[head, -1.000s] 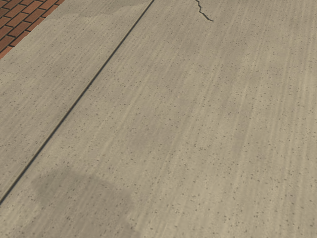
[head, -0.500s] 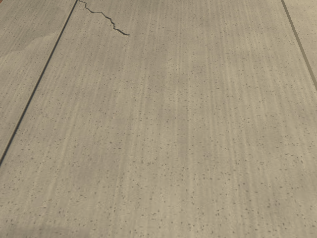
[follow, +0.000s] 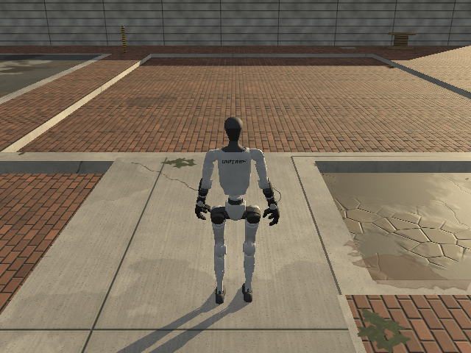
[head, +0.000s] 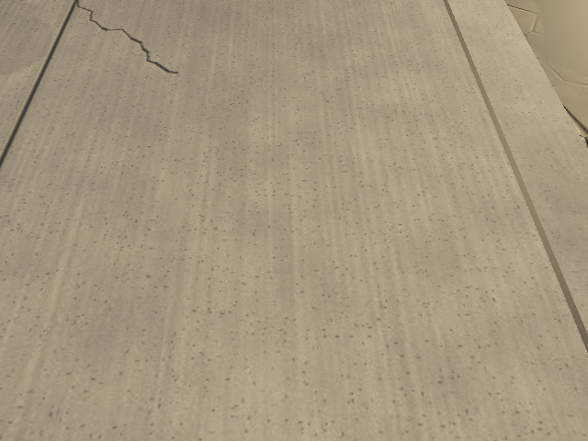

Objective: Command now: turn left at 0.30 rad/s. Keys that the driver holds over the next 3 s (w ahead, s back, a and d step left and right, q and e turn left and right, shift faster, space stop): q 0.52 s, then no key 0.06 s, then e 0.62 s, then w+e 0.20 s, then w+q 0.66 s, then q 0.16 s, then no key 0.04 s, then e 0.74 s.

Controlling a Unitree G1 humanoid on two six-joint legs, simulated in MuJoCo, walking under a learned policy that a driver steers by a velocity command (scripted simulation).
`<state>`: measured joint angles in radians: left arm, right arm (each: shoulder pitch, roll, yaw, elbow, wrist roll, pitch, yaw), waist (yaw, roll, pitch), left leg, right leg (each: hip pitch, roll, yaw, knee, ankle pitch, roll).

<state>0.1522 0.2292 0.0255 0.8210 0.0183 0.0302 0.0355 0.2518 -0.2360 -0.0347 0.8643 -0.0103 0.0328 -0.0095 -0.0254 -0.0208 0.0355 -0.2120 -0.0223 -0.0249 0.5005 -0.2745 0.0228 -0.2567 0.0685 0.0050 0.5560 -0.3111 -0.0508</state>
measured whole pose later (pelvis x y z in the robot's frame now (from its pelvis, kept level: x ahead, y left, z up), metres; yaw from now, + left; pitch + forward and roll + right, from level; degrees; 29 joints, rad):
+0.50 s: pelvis -0.02 -0.03 +0.01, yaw +17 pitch +0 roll +1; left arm 0.21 0.25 0.03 0.77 0.03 0.01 0.04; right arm 0.18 -0.32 -0.09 0.82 -0.02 0.09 0.04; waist 0.00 0.04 0.07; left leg -0.43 -0.04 -0.03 1.00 -0.42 -0.04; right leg -0.18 -0.01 -0.08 0.40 -0.23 -0.05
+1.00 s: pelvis -0.05 -0.01 +0.01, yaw +13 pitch -1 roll +0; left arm 0.27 0.28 0.07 0.88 0.01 0.08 -0.02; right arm 0.11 -0.23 -0.02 0.82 -0.02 0.03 -0.04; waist 0.03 -0.03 0.08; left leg -0.16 0.02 0.14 0.43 -0.25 0.05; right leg -0.36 -0.01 -0.01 0.90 -0.45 0.03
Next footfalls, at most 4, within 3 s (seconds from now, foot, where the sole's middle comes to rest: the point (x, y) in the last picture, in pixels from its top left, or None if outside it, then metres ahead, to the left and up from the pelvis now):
0.26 right None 0.03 -0.11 -0.77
0.68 left None -0.04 0.09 -0.77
1.14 right None -0.01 -0.12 -0.77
1.80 left None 0.26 0.09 -0.77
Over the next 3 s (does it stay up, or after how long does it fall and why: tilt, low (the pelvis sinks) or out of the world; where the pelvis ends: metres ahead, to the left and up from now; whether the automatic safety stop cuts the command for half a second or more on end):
stays up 0.46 0.09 0.01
